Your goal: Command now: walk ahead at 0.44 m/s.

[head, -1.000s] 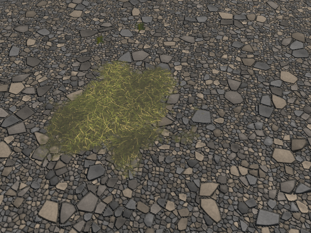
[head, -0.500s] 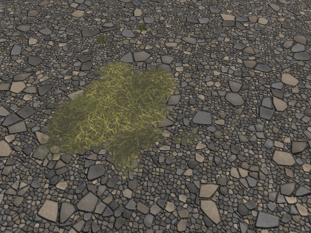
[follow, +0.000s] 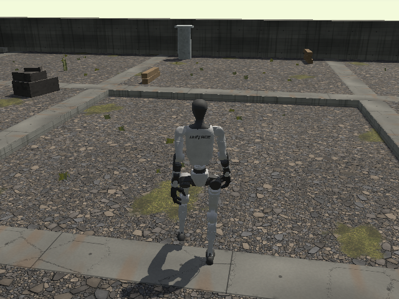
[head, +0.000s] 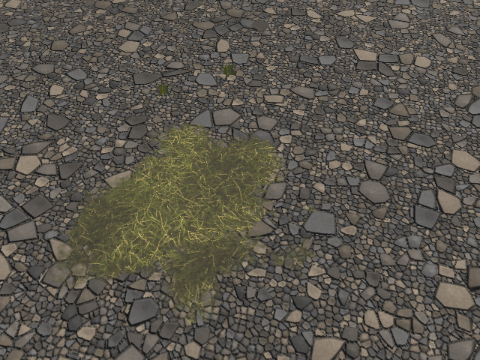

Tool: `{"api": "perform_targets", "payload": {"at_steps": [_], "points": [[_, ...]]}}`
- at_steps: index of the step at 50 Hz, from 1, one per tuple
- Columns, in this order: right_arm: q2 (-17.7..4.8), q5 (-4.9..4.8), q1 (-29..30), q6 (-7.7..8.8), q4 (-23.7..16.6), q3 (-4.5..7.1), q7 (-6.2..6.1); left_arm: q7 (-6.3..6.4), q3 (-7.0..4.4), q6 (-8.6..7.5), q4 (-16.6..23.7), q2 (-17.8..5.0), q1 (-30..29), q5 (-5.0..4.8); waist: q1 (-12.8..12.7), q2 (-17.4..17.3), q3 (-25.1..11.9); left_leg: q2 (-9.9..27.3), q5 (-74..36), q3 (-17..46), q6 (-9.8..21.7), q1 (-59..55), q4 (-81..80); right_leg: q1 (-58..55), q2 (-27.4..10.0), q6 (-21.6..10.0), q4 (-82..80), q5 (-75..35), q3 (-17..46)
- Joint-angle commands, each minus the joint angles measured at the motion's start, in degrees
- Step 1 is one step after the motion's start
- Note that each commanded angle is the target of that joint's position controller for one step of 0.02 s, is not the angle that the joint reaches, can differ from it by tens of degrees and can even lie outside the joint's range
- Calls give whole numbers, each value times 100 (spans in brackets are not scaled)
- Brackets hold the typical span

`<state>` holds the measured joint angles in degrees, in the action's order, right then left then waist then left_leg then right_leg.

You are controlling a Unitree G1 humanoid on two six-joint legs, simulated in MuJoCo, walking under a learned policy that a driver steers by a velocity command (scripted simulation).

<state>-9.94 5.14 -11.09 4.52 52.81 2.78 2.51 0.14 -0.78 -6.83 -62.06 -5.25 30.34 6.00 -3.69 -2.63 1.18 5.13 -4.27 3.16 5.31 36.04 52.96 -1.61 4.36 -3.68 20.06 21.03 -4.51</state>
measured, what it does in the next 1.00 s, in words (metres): goes down: left foot 0.14 m lower, then right foot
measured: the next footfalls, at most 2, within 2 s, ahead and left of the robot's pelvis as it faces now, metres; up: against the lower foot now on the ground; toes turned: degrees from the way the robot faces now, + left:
left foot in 0.26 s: +0.34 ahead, +0.15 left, -0.14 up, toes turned +2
right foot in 0.56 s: +0.37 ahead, -0.11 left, -0.15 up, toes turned +0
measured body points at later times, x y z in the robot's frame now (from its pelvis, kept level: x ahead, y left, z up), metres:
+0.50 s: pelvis +0.24 +0.04 -0.15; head +0.27 +0.04 +0.30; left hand +0.33 +0.28 -0.28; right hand +0.31 -0.20 -0.29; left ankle +0.30 +0.15 -0.88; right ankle +0.30 -0.12 -0.84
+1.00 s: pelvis +0.32 -0.01 -0.14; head +0.33 -0.01 +0.31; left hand +0.39 +0.23 -0.29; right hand +0.31 -0.25 -0.30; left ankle +0.30 +0.15 -0.88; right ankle +0.33 -0.11 -0.88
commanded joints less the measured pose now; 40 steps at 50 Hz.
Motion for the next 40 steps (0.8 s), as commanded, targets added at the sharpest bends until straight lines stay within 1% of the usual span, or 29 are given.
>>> {"api": "perform_targets", "payload": {"at_steps": [1,2,4,6,7,8,10,11,12,13,14,15,16,17,18,19,20,21,22,23,25,26,28,29,30,31,33,36,40], "points": [[50,-10,337,70,-440,-146,27,-11,-4,-152,144,-515,299,12,3,388,606,196,-2586,51,-211,118,-1716,1195,-1081,-922,-108,-1619,611],[34,-31,537,30,-527,-176,-5,-89,2,-113,76,-653,471,2,-72,433,554,86,-2729,-288,-207,-535,-1864,1787,-975,-924,-157,-1293,560],[-100,-7,788,-89,-695,-216,-1,-217,82,-68,-75,-467,820,-14,-133,429,894,170,-2226,-205,-198,-602,-1937,1922,-1266,-1037,18,-882,884],[-327,12,1165,-136,-843,-199,-14,-201,89,-83,-46,-553,879,-197,-133,245,1034,172,-1846,-169,-199,-348,-2395,1328,-1341,-929,453,-1259,1074],[-799,-986,1932,-2,-1035,1,-38,152,-169,54,180,-1197,30,-1139,-206,359,1411,-22,-1339,26,-258,225,-2799,1049,-1382,-537,1157,-1797,1051],[-640,-1048,1971,71,-1000,-63,31,305,-153,174,114,-1196,317,-1063,-309,208,1095,27,-1619,21,-299,245,-3200,492,-1347,-395,1730,-2085,985],[-462,-839,1450,132,-752,-69,220,375,-147,346,-25,-1034,752,-747,-381,385,428,-82,-2314,-53,-269,-712,-3616,199,-1115,-255,2771,-2418,963],[-494,-774,735,119,-446,-17,230,330,-139,398,20,-946,594,-683,-84,417,3,-222,-2580,-232,-233,-1681,-3783,437,-923,-194,3669,-2596,898],[-601,-676,-434,81,3,45,207,224,-105,404,-2,-817,452,-655,512,236,-517,-247,-3227,-553,-186,-3396,-3828,1303,-662,-19,5001,-2324,679],[-957,-612,-1581,-8,437,161,150,114,-123,322,-109,-562,576,-692,964,-480,-1088,422,-5262,-224,79,-5552,-2997,3086,-62,366,6820,521,360],[-1359,-478,-1977,41,552,106,79,96,46,252,-116,-245,1347,-973,982,-1342,-2291,1850,-8052,993,1171,-7532,-1112,4638,201,621,9151,3475,1114],[-1268,-541,-2083,-25,588,110,30,37,3,133,175,-744,1092,-1131,1161,-1239,-3115,2205,-7376,1700,1759,-7867,-1019,5305,-119,707,9314,3295,1768],[-1113,-529,-1519,-92,389,83,-33,9,3,125,464,-880,583,-1108,997,-579,-2970,2088,-4407,1717,1828,-7096,-1717,5517,-636,650,8525,2648,1671],[-827,-493,-752,-120,264,-36,-113,105,50,206,644,-691,67,-1062,661,-55,-2510,2003,-2679,1932,1711,-5757,-2281,5286,-1045,727,8146,2164,1229],[-742,-540,86,-101,-30,-113,-166,218,-14,341,728,-748,-182,-953,306,566,-1704,1983,-1381,1962,1650,-3859,-2985,4645,-1160,767,7177,1151,1060],[-899,-471,466,-70,-67,-89,-225,317,-37,493,733,-726,-357,-811,168,424,-1152,2064,-1000,2036,1621,-2343,-3448,3969,-1210,814,6993,755,1063],[-1053,-416,724,-43,-78,-68,-241,379,-52,593,830,-595,-359,-684,-71,364,-550,1595,-1288,1360,1368,-1007,-3655,3170,-1277,872,5773,408,1068],[-1030,-369,824,-59,-46,-60,-227,396,-23,600,833,-449,-246,-621,-221,81,-402,977,-1522,484,1045,-572,-3637,2598,-1209,859,4262,232,889],[-1029,-321,713,-70,-31,-35,-244,392,-2,543,800,-418,-393,-606,-89,-179,-515,553,-1691,-9,843,-558,-3545,2082,-1039,844,3164,-165,699],[-968,-300,517,-94,9,-41,-278,372,-50,525,755,-548,-543,-649,3,-401,-736,485,-1762,-57,818,-831,-3432,1840,-871,869,2729,-665,611],[-836,-432,442,-147,106,-82,-278,302,-112,601,682,-661,-387,-667,-185,-540,-1077,542,-749,-47,697,-937,-3337,1063,-713,805,1909,-1735,498],[-718,-525,361,-167,146,-120,-273,279,-138,660,691,-741,-500,-594,-179,-420,-993,437,327,-24,491,-771,-3357,782,-638,700,1610,-1963,434],[-402,-504,-51,-219,324,-203,-275,261,-209,777,924,-1079,-932,-377,6,91,-289,-10,2939,-87,-199,-270,-3136,749,-1081,436,948,-1914,914],[-411,-451,-580,-247,364,-162,-283,277,-295,798,1068,-1566,-1239,-441,490,926,-50,-429,3157,-361,-475,-481,-2714,1251,-1476,154,651,-1503,1258],[-322,-495,-810,-312,376,-170,-363,244,-304,808,1016,-1528,-1569,-506,685,1621,23,-484,2764,-533,-523,-1321,-2723,2219,-1487,-68,57,610,1353],[-599,-524,-570,-394,375,-104,-453,222,-302,778,1082,-1330,-1844,-562,577,1483,485,-546,2523,-618,-575,-1627,-2611,2852,-1191,62,-284,1806,1320],[-535,-449,-663,-487,451,-96,-533,190,-246,658,1038,-1091,-1977,-560,604,1337,549,-458,2295,-555,-605,-1821,-2622,2894,-1015,237,-282,1510,1173],[-525,-436,-852,-421,614,-76,-505,155,-273,531,925,-1057,-1799,-593,515,747,150,-345,1966,-460,-660,-1926,-2742,2194,-877,245,154,39,964],[-588,-494,-810,-350,709,-52,-488,122,-292,519,894,-1059,-1828,-623,443,450,-324,-293,1620,-454,-724,-2032,-2705,1494,-852,119,557,-1654,863]]}}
